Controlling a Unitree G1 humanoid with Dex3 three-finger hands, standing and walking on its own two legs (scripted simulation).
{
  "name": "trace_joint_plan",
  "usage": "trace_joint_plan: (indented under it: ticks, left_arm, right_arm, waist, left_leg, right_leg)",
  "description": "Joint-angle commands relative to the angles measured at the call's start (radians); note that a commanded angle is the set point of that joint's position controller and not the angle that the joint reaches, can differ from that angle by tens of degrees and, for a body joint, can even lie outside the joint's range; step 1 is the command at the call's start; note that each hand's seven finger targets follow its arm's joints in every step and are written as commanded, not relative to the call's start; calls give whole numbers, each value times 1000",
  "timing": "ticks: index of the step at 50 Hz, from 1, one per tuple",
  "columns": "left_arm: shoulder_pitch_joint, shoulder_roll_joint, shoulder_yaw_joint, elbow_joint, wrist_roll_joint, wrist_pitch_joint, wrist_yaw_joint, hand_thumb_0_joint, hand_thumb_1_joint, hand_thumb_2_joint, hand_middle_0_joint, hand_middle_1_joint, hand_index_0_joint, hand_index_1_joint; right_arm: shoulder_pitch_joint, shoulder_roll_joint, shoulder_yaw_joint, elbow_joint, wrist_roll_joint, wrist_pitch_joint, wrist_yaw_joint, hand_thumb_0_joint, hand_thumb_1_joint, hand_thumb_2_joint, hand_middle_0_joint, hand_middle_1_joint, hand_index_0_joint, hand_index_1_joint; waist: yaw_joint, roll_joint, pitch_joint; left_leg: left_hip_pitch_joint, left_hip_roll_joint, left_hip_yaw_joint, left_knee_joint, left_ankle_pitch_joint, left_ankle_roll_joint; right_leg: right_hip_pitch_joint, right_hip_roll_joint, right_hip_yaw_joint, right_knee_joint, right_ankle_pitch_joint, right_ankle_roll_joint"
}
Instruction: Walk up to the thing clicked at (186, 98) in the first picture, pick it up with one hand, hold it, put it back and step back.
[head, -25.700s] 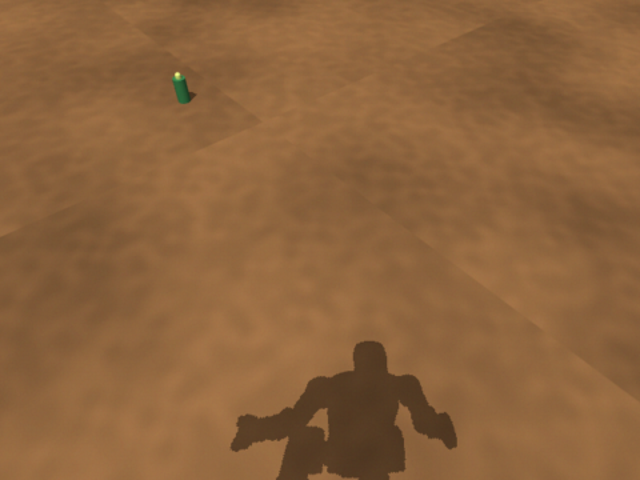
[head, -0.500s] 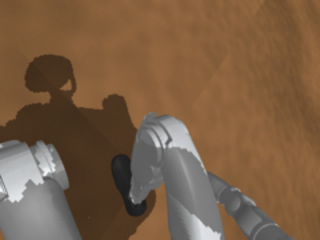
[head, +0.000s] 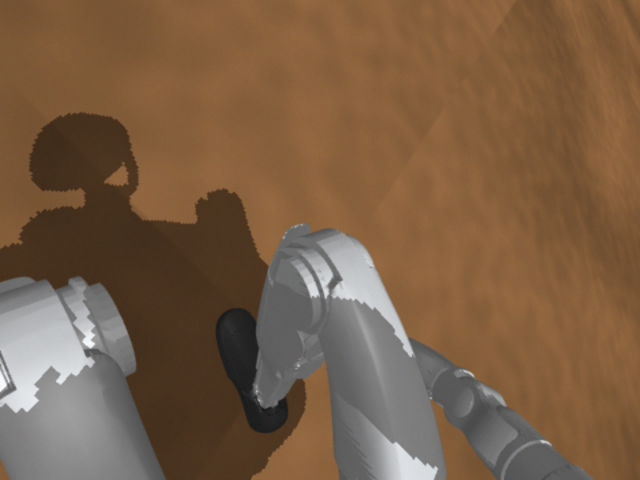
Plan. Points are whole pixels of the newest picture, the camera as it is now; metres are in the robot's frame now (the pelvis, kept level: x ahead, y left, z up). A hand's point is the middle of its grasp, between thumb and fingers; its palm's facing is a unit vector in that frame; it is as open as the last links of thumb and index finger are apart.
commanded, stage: open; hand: left
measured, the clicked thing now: out of the picture +0.43 +0.34 -0.19
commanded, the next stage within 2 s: withdraw in 0.32 s
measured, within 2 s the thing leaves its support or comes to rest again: rests again in 0.24 s
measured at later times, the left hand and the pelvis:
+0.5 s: hand out of the picture +0.43 +0.35 -0.16, palm faces +0.56 -0.83 +0.02, open 16.0 cm; pelvis +0.00 +0.00 +0.00, yaw +0 degrees
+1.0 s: hand out of the picture +0.35 +0.40 -0.08, palm faces +0.46 -0.88 -0.13, open 17.5 cm; pelvis +0.00 +0.00 +0.03, yaw +4 degrees
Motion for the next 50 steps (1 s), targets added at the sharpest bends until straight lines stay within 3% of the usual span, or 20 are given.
trace_joint_plan:
  ticks: [1, 4, 8, 18, 21, 24, 26, 29, 32, 34, 36, 37, 39, 42, 45, 46, 47, 48, 49, 50]
  left_arm:
    - [-257, 241, -11, -191, 3, -97, -3, 0, -266, 460, -666, -588, -677, -579]
    - [-229, 240, -6, -154, 1, -88, -2, 0, -334, 372, -582, -482, -586, -481]
    - [-208, 183, -40, -108, -9, -69, -14, 0, -421, 312, -520, -419, -527, -416]
    - [-219, 236, -6, -116, -18, -91, -8, 0, -524, 121, -307, -185, -307, -185]
    - [-248, 225, -29, -126, -9, -93, -9, 0, -551, 84, -234, -116, -230, -120]
    - [-235, 260, -14, -132, 1, -94, -17, 0, -611, 109, -152, -117, -155, -121]
    - [-218, 260, -8, -159, -3, -96, -29, 0, -611, 78, -121, -83, -123, -86]
    - [-214, 336, 56, -251, -13, -90, -47, 0, -611, 58, -110, -66, -113, -67]
    - [-178, 358, 110, -353, -32, -55, -72, 0, -611, 52, -100, -53, -99, -58]
    - [-170, 369, 115, -440, -35, -15, -100, 0, -611, 55, -97, -55, -93, -62]
    - [-127, 287, 61, -446, -39, 48, -142, 0, -611, 36, -97, -54, -95, -58]
    - [-75, 166, -11, -401, -51, 86, -170, 0, -611, 32, -102, -54, -100, -58]
    - [30, 50, -75, -311, -77, 158, -212, 0, -611, 34, -85, -51, -90, -50]
    - [-26, 117, -13, -449, -133, 193, -245, 0, -611, 23, -53, -58, -83, -34]
    - [-87, -5, -61, -510, -173, 200, -260, 0, -530, 44, -58, -26, -52, -28]
    - [32, 325, 2, -517, 47, 285, -215, 0, -525, 43, -75, -75, -82, -63]
    - [-128, 316, 16, -654, 31, 321, -195, 0, -533, 47, -77, -85, -86, -72]
    - [-69, 154, -73, -590, 27, 362, -197, 0, -526, 35, -77, -91, -93, -70]
    - [-83, 108, -103, -602, 31, 390, -188, 0, -509, 44, -73, -87, -85, -70]
    - [-21, 131, -75, -613, 45, 422, -170, 0, -541, 49, -85, -104, -93, -90]
  right_arm:
    - [35, -365, -122, -11, 2, 14, -21, 0, -904, -898, 201, 300, 200, 300]
    - [42, -372, -126, -13, 5, 17, -19, 0, -896, -896, 201, 300, 200, 300]
    - [43, -364, -122, -23, 9, 20, -17, 0, -897, -895, 201, 300, 201, 300]
    - [44, -359, -115, -26, 10, 18, -17, 0, -896, -895, 201, 300, 201, 300]
    - [31, -358, -112, -31, 7, 16, -19, 0, -897, -897, 201, 300, 201, 300]
    - [37, -367, -116, -32, 8, 21, -21, 0, -903, -899, 201, 300, 201, 300]
    - [40, -367, -118, -27, 9, 22, -22, 0, -906, -900, 201, 300, 201, 300]
    - [51, -377, -131, -25, 16, 27, -27, 0, -911, -901, 201, 300, 201, 300]
    - [69, -379, -158, -31, 28, 31, -30, 0, -911, -901, 201, 300, 200, 300]
    - [92, -373, -180, -35, 43, 39, -35, 0, -914, -902, 201, 300, 200, 300]
    - [124, -350, -206, -17, 64, 42, -39, 0, -917, -902, 201, 300, 201, 300]
    - [146, -331, -214, 8, 74, 45, -39, 0, -920, -902, 201, 300, 201, 300]
    - [135, -325, -233, -13, 103, 37, -44, 0, -919, -901, 201, 300, 201, 300]
    - [152, -318, -266, -18, 144, 28, -53, 0, -903, -893, 201, 300, 201, 300]
    - [176, -291, -292, -9, 167, 7, -50, 0, -836, -890, 200, 303, 201, 303]
    - [216, -292, -382, 24, 211, 18, -65, 0, -916, -915, 201, 304, 201, 304]
    - [225, -268, -382, 3, 221, 29, -65, 0, -936, -916, 200, 303, 201, 303]
    - [220, -246, -394, -19, 239, 31, -64, 0, -955, -919, 201, 304, 201, 304]
    - [230, -242, -402, -22, 254, 35, -64, 0, -934, -915, 200, 303, 201, 303]
    - [236, -237, -418, -13, 262, 35, -69, 0, -976, -926, 201, 304, 201, 304]
  waist:
    - [-115, 624, -582]
    - [-111, 618, -580]
    - [-120, 561, -545]
    - [-107, 558, -563]
    - [-118, 577, -548]
    - [-111, 596, -546]
    - [-96, 611, -561]
    - [-65, 665, -615]
    - [-24, 729, -693]
    - [1, 786, -749]
    - [8, 779, -753]
    - [-9, 743, -716]
    - [-13, 632, -647]
    - [43, 546, -688]
    - [17, 532, -712]
    - [125, 654, -856]
    - [113, 725, -900]
    - [95, 715, -915]
    - [82, 696, -878]
    - [111, 697, -867]
  left_leg:
    - [420, 65, 75, -358, 140, -35]
    - [425, 65, 68, -366, 130, -38]
    - [375, 61, 74, -364, 85, -27]
    - [368, 61, 78, -351, 96, -21]
    - [371, 63, 80, -356, 88, -23]
    - [384, 67, 72, -372, 75, -28]
    - [405, 67, 72, -375, 93, -32]
    - [445, 68, 78, -383, 131, -37]
    - [507, 67, 88, -403, 190, -47]
    - [542, 64, 97, -435, 208, -51]
    - [515, 58, 115, -449, 190, -47]
    - [479, 56, 119, -456, 163, -45]
    - [369, 46, 129, -465, 79, -27]
    - [304, 35, 150, -449, 43, -5]
    - [340, 29, 138, -463, 19, -2]
    - [487, 30, 175, -542, 48, -6]
    - [513, 40, 171, -575, 49, -10]
    - [528, 43, 172, -608, 18, -8]
    - [498, 42, 169, -633, -31, -8]
    - [502, 37, 185, -651, -37, -6]
  right_leg:
    - [254, 30, -97, -143, 150, -74]
    - [244, 31, -101, -142, 143, -75]
    - [241, 34, -104, -162, 113, -71]
    - [268, 39, -97, -162, 123, -72]
    - [254, 38, -97, -162, 118, -73]
    - [245, 38, -101, -158, 101, -75]
    - [252, 34, -100, -152, 115, -74]
    - [264, 30, -90, -142, 140, -76]
    - [268, 27, -80, -132, 167, -82]
    - [271, 21, -67, -135, 171, -88]
    - [245, 18, -53, -147, 160, -93]
    - [221, 18, -53, -157, 139, -94]
    - [196, 15, -50, -189, 86, -89]
    - [209, 14, -29, -217, 63, -84]
    - [169, 8, -24, -213, 49, -90]
    - [166, -8, 12, -246, 34, -98]
    - [155, -6, 24, -239, 33, -103]
    - [139, -7, 28, -249, 18, -104]
    - [118, -7, 23, -261, -4, -104]
    - [133, -9, 36, -283, -12, -105]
